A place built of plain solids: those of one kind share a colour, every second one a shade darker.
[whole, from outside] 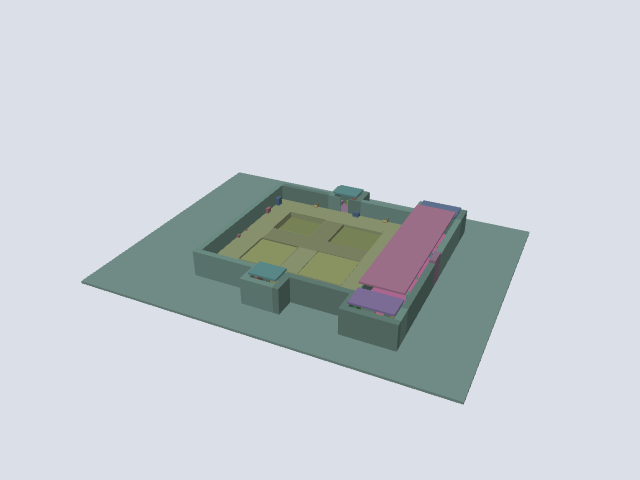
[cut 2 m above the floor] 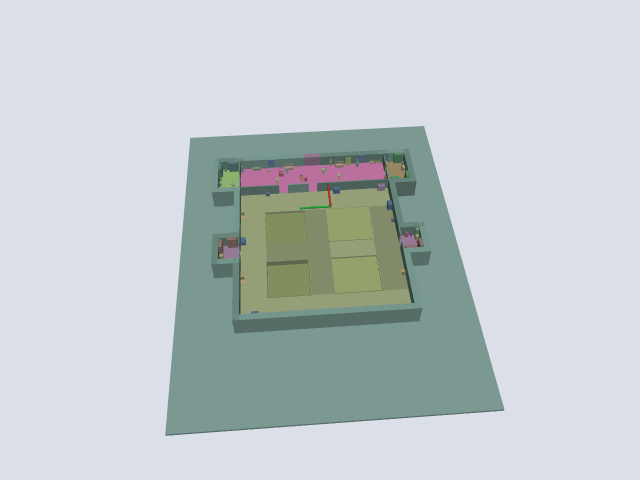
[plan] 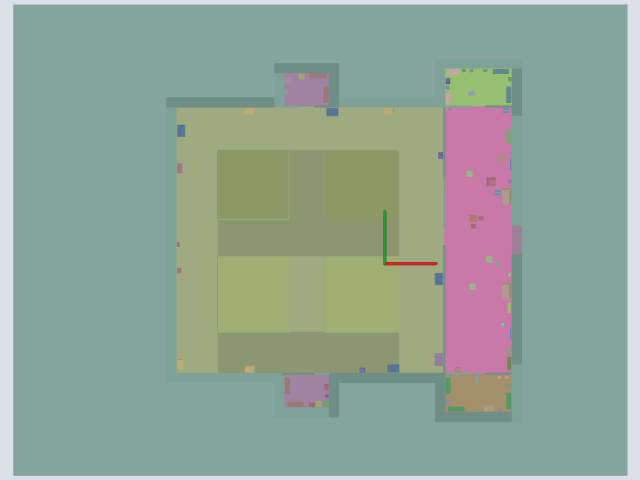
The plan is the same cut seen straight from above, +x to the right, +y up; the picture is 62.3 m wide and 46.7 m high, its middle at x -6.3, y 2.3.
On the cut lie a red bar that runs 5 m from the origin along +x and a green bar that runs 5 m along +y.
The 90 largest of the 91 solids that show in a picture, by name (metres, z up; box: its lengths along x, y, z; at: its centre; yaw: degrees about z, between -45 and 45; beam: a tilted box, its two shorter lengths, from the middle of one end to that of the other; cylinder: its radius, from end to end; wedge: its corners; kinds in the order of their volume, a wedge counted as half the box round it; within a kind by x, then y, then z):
{
 "ground_under_all_1": {"box": [59.78, 45.86, 0.4], "at": [-6.26, 2.28, -1.77]},
 "floor_gang_1": {"box": [4.1, 26.0, 1.62], "at": [-18.3, 2.28, -0.81]},
 "floor_gang_2": {"box": [3.5, 7.35, 1.62], "at": [-7.6, -2.94, -0.81]},
 "floor_gang_3": {"box": [3.5, 6.65, 1.62], "at": [-7.6, 7.71, -0.81]},
 "floor_gang_4": {"box": [17.65, 4.1, 1.62], "at": [-7.42, -8.67, -0.81]},
 "floor_gang_5": {"box": [17.65, 3.65, 1.62], "at": [-7.42, 2.56, -0.81]},
 "floor_gang_6": {"box": [17.65, 4.25, 1.62], "at": [-7.42, 13.15, -0.81]},
 "floor_gang_7": {"box": [4.4, 26.0, 1.62], "at": [3.6, 2.28, -0.81]},
 "wall_1": {"box": [1.0, 27.8, 4.4], "at": [-20.75, 2.28, 0.58]},
 "wall_2": {"box": [11.41, 1.0, 4.4], "at": [-15.55, -11.12, 0.58]},
 "wall_3": {"box": [11.41, 1.0, 4.4], "at": [-15.55, 15.68, 0.58]},
 "wall_4": {"box": [1.0, 4.35, 4.4], "at": [-10.25, -12.79, 0.58]},
 "wall_5": {"box": [1.0, 4.35, 4.4], "at": [-10.25, 17.36, 0.58]},
 "wall_6": {"box": [1.5, 0.2, 4.4], "at": [-9.1, 15.28, 0.58]},
 "wall_7": {"box": [6.3, 1.0, 4.4], "at": [-7.6, -14.47, 0.58]},
 "wall_8": {"box": [6.3, 1.0, 4.4], "at": [-7.6, 19.03, 0.58]},
 "wall_9": {"box": [1.6, 0.2, 4.4], "at": [-6.05, 15.28, 0.58]},
 "wall_10": {"box": [1.0, 4.35, 4.4], "at": [-4.95, -12.79, 0.58]},
 "wall_11": {"box": [1.0, 4.35, 4.4], "at": [-4.95, 17.36, 0.58]},
 "wall_12": {"box": [11.25, 1.0, 4.4], "at": [0.28, -11.12, 0.58]},
 "wall_13": {"box": [11.25, 1.0, 4.4], "at": [0.28, 15.68, 0.58]},
 "wall_14": {"box": [1.0, 4.8, 4.4], "at": [5.4, -13.02, 0.58]},
 "wall_15": {"box": [1.0, 4.8, 4.4], "at": [5.4, 17.58, 0.58]},
 "wall_16": {"box": [0.2, 12.63, 4.4], "at": [5.8, -4.51, 0.58]},
 "wall_17": {"box": [0.2, 3.65, 4.4], "at": [5.8, 5.13, 0.58]},
 "wall_18": {"box": [0.2, 6.93, 4.4], "at": [5.8, 11.92, 0.58]},
 "wall_19": {"box": [2.83, 0.2, 4.4], "at": [7.11, -10.72, 0.58]},
 "wall_20": {"box": [2.83, 0.2, 4.4], "at": [7.11, 15.28, 0.58]},
 "wall_21": {"box": [8.45, 1.0, 4.4], "at": [9.12, -14.92, 0.58]},
 "wall_22": {"box": [8.45, 1.0, 4.4], "at": [9.12, 19.48, 0.58]},
 "wall_23": {"box": [2.83, 0.2, 4.4], "at": [11.14, -10.72, 0.58]},
 "wall_24": {"box": [2.83, 0.2, 4.4], "at": [11.14, 15.28, 0.58]},
 "wall_25": {"box": [1.0, 5.6, 4.4], "at": [12.85, -12.62, 0.58]},
 "wall_26": {"box": [1.0, 12.5, 4.4], "at": [12.85, -5.37, 0.58]},
 "wall_27": {"box": [1.0, 12.5, 4.4], "at": [12.85, 9.93, 0.58]},
 "wall_28": {"box": [1.0, 5.6, 4.4], "at": [12.85, 17.18, 0.58]},
 "floor_foyer_1": {"box": [6.65, 26.0, 1.62], "at": [9.12, 2.28, -0.81]},
 "step_tier_1": {"box": [6.9, 7.35, 1.4], "at": [-12.8, -2.94, -0.92]},
 "step_tier_2": {"box": [6.9, 6.65, 0.6], "at": [-12.8, 7.71, -1.32]},
 "step_tier_3": {"box": [7.25, 7.35, 1.62], "at": [-2.23, -2.94, -0.81]},
 "step_tier_4": {"box": [7.25, 6.65, 1.1], "at": [-2.23, 7.71, -1.07]},
 "ceil_foyer_1": {"box": [6.65, 26.0, 0.3], "at": [9.12, 2.28, 4.35]},
 "floor_side_1": {"box": [4.5, 3.35, 1.62], "at": [-7.6, -12.39, -0.81]},
 "floor_side_2": {"box": [4.5, 3.35, 1.62], "at": [-7.6, 16.95, -0.81]},
 "floor_cloaks_1": {"box": [6.65, 3.8, 1.62], "at": [9.12, -12.62, -0.81]},
 "floor_store_1": {"box": [6.65, 3.8, 1.62], "at": [9.12, 17.18, -0.81]},
 "door_leaf_1": {"box": [0.97, 2.8, 4.89], "at": [12.87, 2.28, 0.82]},
 "ceil_side_1": {"box": [4.5, 3.35, 0.3], "at": [-7.6, -12.39, 3.4]},
 "ceil_side_2": {"box": [4.5, 3.35, 0.3], "at": [-7.6, 16.95, 3.4]},
 "ceil_cloaks_1": {"box": [6.65, 3.8, 0.3], "at": [9.12, -12.62, 3.4]},
 "ceil_store_1": {"box": [6.65, 3.8, 0.3], "at": [9.12, 17.18, 3.4]},
 "shelves_side_1": {"box": [0.5, 1.6, 2.0], "at": [-9.47, -11.87, 1.0]},
 "shelves_side_2": {"box": [1.6, 0.5, 2.0], "at": [-8.7, -13.69, 1.0]},
 "shelves_side_3": {"box": [1.6, 0.5, 2.0], "at": [-6.5, 18.25, 1.0]},
 "shelves_side_4": {"box": [0.5, 1.6, 2.0], "at": [-5.73, 16.43, 1.0]},
 "shelves_cloaks_1": {"box": [0.5, 1.6, 2.0], "at": [6.18, -11.87, 1.0]},
 "shelves_cloaks_2": {"box": [1.6, 0.5, 2.0], "at": [6.95, -14.14, 1.0]},
 "shelves_cloaks_3": {"box": [0.5, 1.6, 2.0], "at": [12.07, -13.37, 1.0]},
 "shelves_store_1": {"box": [1.6, 0.5, 2.0], "at": [11.3, 18.7, 1.0]},
 "shelves_store_2": {"box": [0.5, 1.6, 2.0], "at": [12.07, 16.43, 1.0]},
 "pallet_1": {"box": [0.72, 1.12, 1.21], "at": [-19.82, 12.93, 0.75]},
 "pallet_2": {"box": [1.12, 0.72, 0.64], "at": [-5.09, 14.74, 0.46]},
 "pallet_3": {"box": [1.12, 0.72, 1.14], "at": [0.83, -10.19, 0.72]},
 "pallet_4": {"box": [0.72, 1.12, 0.86], "at": [5.26, -1.5, 0.57]},
 "case_store_1": {"box": [0.55, 1.0, 0.81], "at": [6.21, 16.13, 0.49]},
 "case_store_2": {"box": [1.0, 0.55, 0.81], "at": [6.7, 18.68, 0.49]},
 "sofa_foyer_1": {"box": [0.86, 1.51, 0.33], "at": [11.89, -2.62, 0.27]},
 "sofa_foyer_2": {"box": [0.86, 1.63, 0.33], "at": [11.89, 6.54, 0.27]},
 "case_1": {"box": [0.55, 1.0, 0.81], "at": [-19.94, 9.28, 0.49]},
 "hamper_cloaks_1": {"box": [0.9, 0.6, 0.72], "at": [10.1, -14.09, 0.36]},
 "hamper_side_1": {"box": [0.6, 0.9, 0.72], "at": [-9.42, 17.83, 0.36]},
 "kerb_1": {"box": [0.08, 6.8, 0.1], "at": [-16.29, 7.68, 0.04]},
 "kerb_2": {"box": [0.06, 7.49, 0.1], "at": [-16.28, -2.96, 0.04]},
 "kerb_3": {"box": [6.9, 0.09, 0.07], "at": [-12.8, -6.67, 0.03]},
 "kerb_4": {"box": [6.9, 0.1, 0.14], "at": [-12.8, 4.33, 0.06]},
 "kerb_5": {"box": [0.05, 7.5, 0.1], "at": [-5.88, -2.97, 0.04]},
 "kerb_6": {"box": [7.25, 0.1, 0.1], "at": [-2.23, -6.67, 0.05]},
 "kerb_7": {"box": [0.05, 7.5, 0.06], "at": [1.43, -2.97, 0.02]},
 "bench_foyer_1": {"box": [0.5, 1.4, 0.46], "at": [12.07, 12.33, 0.22]},
 "poster_case_foyer_1": {"box": [0.14, 1.1, 1.6], "at": [12.25, -6.82, 1.3]},
 "standee_foyer_1": {"box": [0.14, 0.97, 1.61], "at": [12.11, -4.28, 0.84]},
 "trolley_1": {"box": [0.6, 1.0, 0.06], "at": [-19.91, -9.76, 0.2]},
 "trolley_2": {"box": [1.0, 0.6, 0.06], "at": [-13.19, -10.29, 0.2]},
 "trolley_3": {"box": [1.0, 0.6, 0.06], "at": [-13.11, 14.85, 0.2]},
 "trolley_4": {"box": [1.0, 0.6, 0.06], "at": [0.4, 14.85, 0.2]},
 "wheelie_1": {"box": [0.8, 1.25, 0.06], "at": [5.26, -9.35, 1.13]},
 "form_foyer_1": {"box": [0.4, 1.28, 0.05], "at": [12.12, -9.73, 0.43]},
 "cafe_table_foyer_1": {"box": [0.7, 0.7, 0.04], "at": [8.6, 4.39, 0.72]},
 "low_table_foyer_1": {"box": [0.6, 0.8, 0.04], "at": [12.02, -8.57, 0.41]},
 "high_table_foyer_1": {"box": [0.6, 0.6, 0.05], "at": [8.25, 8.76, 1.0]}
}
